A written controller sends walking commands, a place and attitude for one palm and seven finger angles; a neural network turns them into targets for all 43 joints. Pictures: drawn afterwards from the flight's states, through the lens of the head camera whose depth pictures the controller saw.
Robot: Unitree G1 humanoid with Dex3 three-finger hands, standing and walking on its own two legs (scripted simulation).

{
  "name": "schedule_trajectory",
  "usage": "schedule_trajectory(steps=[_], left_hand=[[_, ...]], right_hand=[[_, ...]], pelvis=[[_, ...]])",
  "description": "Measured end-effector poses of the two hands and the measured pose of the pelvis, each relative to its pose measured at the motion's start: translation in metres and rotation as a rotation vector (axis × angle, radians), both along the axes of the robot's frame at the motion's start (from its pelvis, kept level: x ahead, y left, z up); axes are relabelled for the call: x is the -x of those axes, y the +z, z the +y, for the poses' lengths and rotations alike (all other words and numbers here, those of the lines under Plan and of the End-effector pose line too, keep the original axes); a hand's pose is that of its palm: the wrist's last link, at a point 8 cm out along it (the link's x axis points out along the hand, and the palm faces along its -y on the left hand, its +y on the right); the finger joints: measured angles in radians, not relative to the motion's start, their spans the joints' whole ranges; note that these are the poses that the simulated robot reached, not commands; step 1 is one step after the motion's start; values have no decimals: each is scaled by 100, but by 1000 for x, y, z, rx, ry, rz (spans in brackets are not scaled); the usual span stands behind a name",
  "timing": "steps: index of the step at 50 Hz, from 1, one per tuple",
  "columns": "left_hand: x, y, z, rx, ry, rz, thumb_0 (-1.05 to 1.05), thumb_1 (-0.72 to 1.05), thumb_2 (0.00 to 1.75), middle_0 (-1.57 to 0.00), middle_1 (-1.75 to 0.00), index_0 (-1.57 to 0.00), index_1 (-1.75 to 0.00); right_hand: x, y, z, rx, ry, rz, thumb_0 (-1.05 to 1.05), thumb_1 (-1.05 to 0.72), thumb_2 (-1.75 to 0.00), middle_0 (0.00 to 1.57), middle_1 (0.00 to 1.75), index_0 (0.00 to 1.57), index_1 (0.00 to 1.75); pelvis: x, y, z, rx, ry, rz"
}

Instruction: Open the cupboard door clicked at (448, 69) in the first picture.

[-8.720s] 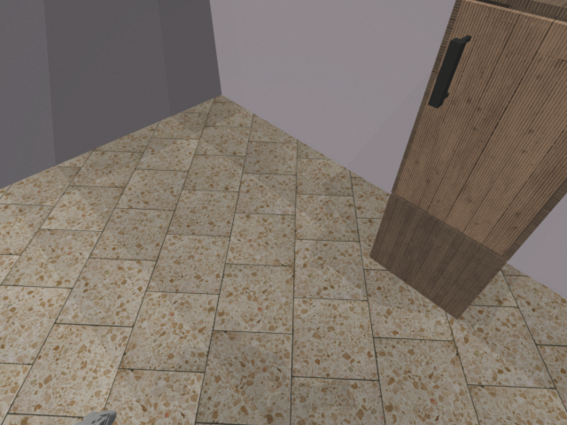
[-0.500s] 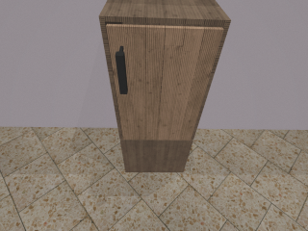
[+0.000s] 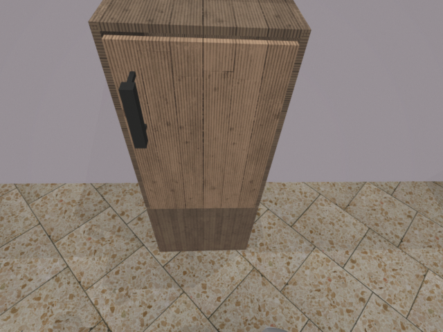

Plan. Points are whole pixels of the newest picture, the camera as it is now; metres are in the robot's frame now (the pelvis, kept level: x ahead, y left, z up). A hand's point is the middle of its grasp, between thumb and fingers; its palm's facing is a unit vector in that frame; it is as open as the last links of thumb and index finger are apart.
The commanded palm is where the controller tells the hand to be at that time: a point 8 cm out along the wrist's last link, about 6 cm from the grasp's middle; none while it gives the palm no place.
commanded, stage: come to a stop and stand still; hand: left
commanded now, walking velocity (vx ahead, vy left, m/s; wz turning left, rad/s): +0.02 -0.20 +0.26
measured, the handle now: (136, 111) +0.52 +0.20 +0.10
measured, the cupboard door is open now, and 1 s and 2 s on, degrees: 0 0 0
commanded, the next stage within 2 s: look again from close up in 1.30 s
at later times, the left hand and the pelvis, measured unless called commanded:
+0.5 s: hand out of the picture +0.08 +0.16 -0.19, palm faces +0.13 -0.97 -0.21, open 7.3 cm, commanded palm none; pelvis +0.01 -0.03 -0.02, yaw +4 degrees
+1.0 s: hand out of the picture -0.06 +0.15 -0.18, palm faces +0.07 -0.98 -0.18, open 7.4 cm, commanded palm none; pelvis -0.03 -0.01 +0.00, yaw +2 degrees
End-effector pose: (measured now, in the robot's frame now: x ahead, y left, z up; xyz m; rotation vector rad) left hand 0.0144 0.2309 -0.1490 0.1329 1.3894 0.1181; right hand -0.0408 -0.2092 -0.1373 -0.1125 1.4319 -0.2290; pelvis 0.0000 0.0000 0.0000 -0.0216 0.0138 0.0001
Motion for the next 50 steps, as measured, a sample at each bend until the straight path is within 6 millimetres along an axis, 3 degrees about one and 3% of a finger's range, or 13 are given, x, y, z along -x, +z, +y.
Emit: schedule_trajectory(steps=[7, 11, 16, 21, 25, 30, 35, 43, 50], left_hand=[[-77, 6, -21, -93, -23, -145, 2, 93, 90, -19, -30, -20, -30], [-95, 10, -47, -93, -5, -194, 1, 92, 90, -19, -30, -20, -30], [-94, 10, -64, -69, 39, -217, 0, 92, 90, -20, -30, -20, -30], [-75, 3, -48, -69, 64, -208, 0, 93, 90, -20, -30, -21, -30], [-50, -14, -24, -58, 89, -180, 0, 92, 90, -20, -30, -21, -30], [-14, -13, -4, -57, 111, -102, 1, 91, 90, -20, -30, -20, -30], [24, -4, 1, -61, 117, -36, 1, 91, 90, -19, -30, -20, -30], [70, 3, -16, -64, 101, 51, 1, 91, 90, -19, -30, -20, -30], [85, 3, -35, -19, 80, 52, 1, 91, 90, -19, -30, -20, -30]], right_hand=[[-2, -21, -47, -41, -24, 110, 0, -91, -90, 21, 30, 20, 30], [-27, -28, -77, -20, -1, 116, 0, -91, -90, 21, 30, 20, 30], [-81, -23, -94, 14, 64, 12, 0, -91, -90, 20, 30, 19, 30], [-133, -12, -88, 40, 139, -136, 0, -91, -90, 20, 30, 19, 30], [-155, -4, -69, 63, 178, -259, 0, -91, -90, 20, 30, 19, 30], [-145, 6, -41, 49, 200, -279, 0, -91, -90, 20, 30, 19, 30], [-126, 6, -21, 9, 192, -250, 0, -91, -90, 20, 30, 20, 30], [-78, -13, -23, -30, 116, -183, -1, -93, -90, 21, 30, 20, 30], [-25, -13, -29, -30, 81, -81, 0, -93, -90, 20, 30, 20, 30]], pelvis=[[-31, -15, -45, -27, 28, 2], [-39, -16, -55, -12, 51, -10], [-33, -12, -56, -26, 64, -20], [-19, -13, -48, -22, 74, -22], [-8, -23, -33, -10, 74, -29], [3, -15, -20, -12, 58, -37], [11, -7, -13, -17, 53, -21], [25, -7, -11, -39, 37, -17], [33, -2, -12, -26, 36, -44]])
